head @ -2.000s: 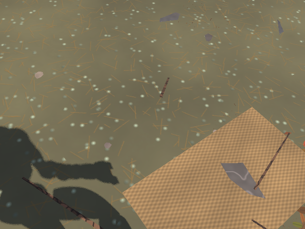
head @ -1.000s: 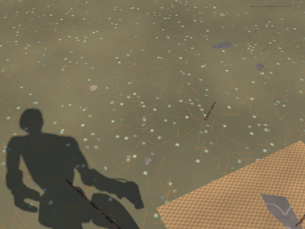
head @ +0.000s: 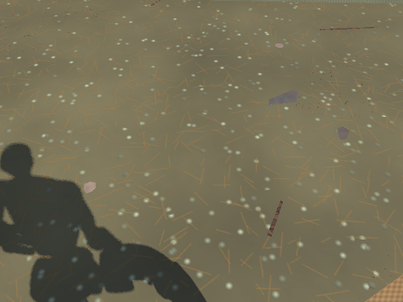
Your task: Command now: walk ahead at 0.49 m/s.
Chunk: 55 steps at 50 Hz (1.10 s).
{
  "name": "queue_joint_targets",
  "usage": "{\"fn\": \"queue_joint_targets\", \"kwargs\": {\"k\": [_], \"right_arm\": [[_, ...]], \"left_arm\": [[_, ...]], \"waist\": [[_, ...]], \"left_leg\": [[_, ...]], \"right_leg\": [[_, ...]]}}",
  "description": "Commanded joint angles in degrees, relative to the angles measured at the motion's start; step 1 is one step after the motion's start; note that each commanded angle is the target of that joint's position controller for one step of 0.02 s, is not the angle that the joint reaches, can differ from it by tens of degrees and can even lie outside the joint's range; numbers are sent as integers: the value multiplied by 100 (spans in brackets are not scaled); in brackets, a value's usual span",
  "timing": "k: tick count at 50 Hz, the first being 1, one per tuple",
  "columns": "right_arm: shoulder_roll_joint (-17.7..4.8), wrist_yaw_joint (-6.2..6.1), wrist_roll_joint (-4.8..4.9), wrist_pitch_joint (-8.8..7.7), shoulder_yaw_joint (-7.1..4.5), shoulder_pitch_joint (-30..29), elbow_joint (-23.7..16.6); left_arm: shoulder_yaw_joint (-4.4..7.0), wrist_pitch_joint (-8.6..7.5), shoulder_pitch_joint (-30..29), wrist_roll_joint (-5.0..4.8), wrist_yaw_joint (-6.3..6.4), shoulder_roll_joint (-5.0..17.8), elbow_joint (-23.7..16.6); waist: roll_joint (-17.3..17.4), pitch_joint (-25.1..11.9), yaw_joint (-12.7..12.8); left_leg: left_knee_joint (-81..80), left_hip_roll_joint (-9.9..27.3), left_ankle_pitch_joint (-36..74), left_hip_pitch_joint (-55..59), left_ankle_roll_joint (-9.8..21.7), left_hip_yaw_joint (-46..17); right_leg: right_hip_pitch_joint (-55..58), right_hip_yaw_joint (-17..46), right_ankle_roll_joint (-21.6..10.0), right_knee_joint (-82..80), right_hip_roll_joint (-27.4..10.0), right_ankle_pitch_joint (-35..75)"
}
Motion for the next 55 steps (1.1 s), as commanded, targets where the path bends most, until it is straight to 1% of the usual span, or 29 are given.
{"fn": "queue_joint_targets", "kwargs": {"k": [1, 4, 7, 9, 10, 11, 12, 13, 14, 15, 16, 17, 19, 23, 28, 31, 34, 37, 38, 39, 40, 41, 42, 43, 44, 45, 47, 49, 55], "right_arm": [[-929, -85, 50, -66, -165, -194, -326], [-995, -97, 96, 5, -165, 211, -126], [-1045, -125, 107, 125, -188, 358, -1], [-1130, -148, 103, 194, -219, 267, 6], [-1169, -155, 91, 229, -224, 140, -18], [-1055, -162, 52, 261, -172, 104, -55], [-800, -179, -80, 250, -49, 193, -223], [-30, -100, -23, 119, 157, 976, -214], [-720, -76, 112, -1, 17, 590, -146], [-998, -56, 249, -80, -69, 27, -324], [-942, -90, 224, -105, -56, -266, -381], [-883, -110, 124, -87, -80, -412, -400], [-686, -112, 86, 34, -78, -204, -338], [-540, -144, 11, 179, -57, -619, -491], [-386, -74, 11, 92, -1, -1577, -750], [-375, -5, 55, 50, 30, -2103, -917], [-445, 98, 85, -2, 27, -2423, -1095], [-659, 153, 83, -40, -54, -2057, -1044], [-804, 134, 71, -43, -144, -1491, -880], [-1088, 76, 44, -42, -291, -559, -601], [-1584, 18, -73, -29, -419, 302, -465], [-1558, 37, -19, 11, -400, 526, -388], [-1077, 21, 27, 3, -266, 358, -411], [-947, -3, 1, -12, -206, -209, -509], [-772, 4, -64, -40, -149, -680, -569], [-611, 26, -119, -77, -112, -979, -582], [-489, 15, -186, -117, -88, -1328, -560], [-670, -87, -180, -94, -128, -1466, -515], [-895, -403, -79, 294, -163, -1494, -438]], "left_arm": [[-24, -98, -375, 5, -60, 129, -382], [-59, -135, -902, -59, -153, 138, -575], [-41, -172, -1175, -74, -265, 262, -776], [14, -188, -903, -75, -302, 421, -754], [92, -193, -424, -72, -293, 562, -637], [237, -188, 499, -61, -248, 831, -358], [355, -160, 1571, 5, -186, 1270, -154], [416, -127, 1775, 12, -229, 1565, -12], [248, -132, 1681, -26, -237, 925, -90], [178, -143, 1211, -17, -219, 736, -171], [149, -148, 791, 9, -215, 667, -249], [121, -159, 546, 40, -226, 540, -273], [91, -207, 422, 85, -246, 414, -247], [150, -249, 641, 36, -192, 618, -41], [163, -157, 1014, -13, -80, 731, 180], [180, -103, 1358, -54, -63, 791, 381], [207, -3, 1512, -77, -32, 824, 531], [256, 80, 1357, -86, 10, 935, 549], [253, 115, 1231, -81, 19, 945, 529], [183, 135, 1262, -47, 24, 779, 490], [33, 78, 1620, 40, -2, 368, 342], [-108, -36, 2055, -5, -32, -101, 423], [74, -117, 1542, -195, -52, 593, 388], [141, -146, 1101, -284, -31, 774, 239], [160, -122, 979, -203, 29, 727, 256], [200, -38, 1084, -127, 78, 628, 320], [200, 167, 1447, -109, 108, 358, 390], [203, 287, 1405, -74, 121, 252, 214], [178, 372, 688, -16, -86, 202, -330]], "waist": [[425, 294, 62], [439, 357, -140], [501, 349, -101], [645, 143, 124], [708, -157, 422], [624, -756, 845], [-37, -1693, 1159], [-1602, -2325, 700], [-887, -2047, 946], [-579, -1196, 880], [-97, -754, 704], [42, -431, 564], [-133, -389, 306], [-23, -56, 287], [-49, 172, 584], [-34, 297, 771], [-67, 367, 771], [-224, 89, 454], [-242, -256, 119], [-106, -869, -270], [737, -1775, -352], [1822, -2378, -220], [1221, -1755, -385], [1008, -880, -235], [649, -535, 8], [652, -350, 239], [877, -378, 572], [898, -348, 695], [791, -531, 439]], "left_leg": [[-753, 1424, 885, -605, 775, -713], [-585, 1611, 848, -70, 754, -722], [-193, 1936, 1225, 683, 659, -834], [223, 2019, 2056, 962, 537, -844], [799, 1900, 3005, 948, 444, -720], [1890, 1587, 3418, 599, 285, -490], [3727, 1211, 1870, -597, 88, -228], [5525, 134, -2084, -2900, -251, -366], [6141, 397, -2417, -3540, -161, -1082], [6169, 677, -1894, -3858, -79, -963], [5927, 973, -1349, -3680, -102, -788], [5601, 1147, -1017, -3505, -155, -743], [5279, 1325, -679, -2962, -229, -762], [4433, 1418, -56, -3351, -456, -664], [2671, 1223, 1379, -3273, -507, -439], [2099, 1085, 1527, -3241, -463, -352], [1761, 1024, 1127, -3412, -295, -408], [1581, 803, 521, -2711, -63, -248], [1455, 611, 520, -1872, 65, -64], [1524, 695, 672, -388, 254, -166], [1680, 2056, 488, 1844, 838, -1915], [878, 2907, -588, 2877, 1345, -4075], [580, 2744, -1231, 2375, 1071, -3826], [460, 2668, -56, 1398, 877, -2906], [421, 2459, 1541, 582, 775, -2130], [428, 2254, 2931, -15, 673, -1431], [368, 2016, 4285, -675, 613, -612], [254, 1968, 4618, -842, 721, -140], [351, 1942, 3768, -318, 759, 530]], "right_leg": [[384, -210, 45, -1094, 148, 991], [367, -253, 7, -1654, 290, 1090], [199, -184, -188, -1997, 375, 534], [663, -277, -348, -2117, 521, 46], [1375, -449, -475, -2225, 708, -57], [2680, -518, -666, -2249, 781, 60], [4501, 664, -1038, -2015, -273, 254], [6272, 3418, -1913, -2743, -1382, -1159], [6103, 3704, -1719, -3189, -1273, -1825], [5356, 2837, -1485, -3303, -1108, -1547], [4558, 2207, -1391, -3439, -899, -842], [3944, 1752, -1365, -3606, -703, -277], [3386, 1257, -1345, -3923, -464, 170], [3130, 682, -1455, -4288, -396, 671], [3238, 82, -1197, -4405, -119, 569], [3610, 52, -1185, -4319, -251, 473], [4245, 132, -1135, -4018, -541, 768], [4573, 124, -977, -3427, -639, 1988], [4482, -37, -871, -2767, -473, 2874], [3875, -185, -706, -1629, -154, 2840], [1986, -438, -402, 423, 433, 975], [414, 17, -219, 1839, 1227, -3013], [-142, 573, -306, 2399, 920, -2980], [-246, 427, -309, 2349, 716, -2484], [128, 333, -214, 2106, 514, -2107], [563, 337, -116, 1860, 399, -1961], [1204, 179, 43, 1658, 404, -1774], [1113, -3, 172, 1280, 474, -1385], [1270, -391, 194, -518, 460, -84]]}}
Velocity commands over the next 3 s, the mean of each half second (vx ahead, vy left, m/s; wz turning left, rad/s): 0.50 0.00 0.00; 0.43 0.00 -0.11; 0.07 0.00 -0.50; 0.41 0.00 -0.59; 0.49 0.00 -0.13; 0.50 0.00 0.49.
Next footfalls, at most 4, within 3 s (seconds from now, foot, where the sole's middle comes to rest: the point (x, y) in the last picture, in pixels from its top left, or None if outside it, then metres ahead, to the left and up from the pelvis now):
0.22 right None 0.32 -0.15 -0.78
0.78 left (174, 266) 0.63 0.08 -0.78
1.24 right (234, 235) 0.73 -0.14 -0.78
1.62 left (169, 231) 0.76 0.10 -0.78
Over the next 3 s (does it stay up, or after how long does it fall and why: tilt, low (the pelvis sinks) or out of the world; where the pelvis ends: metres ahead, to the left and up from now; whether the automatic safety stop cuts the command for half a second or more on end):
stays up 1.23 -0.44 0.00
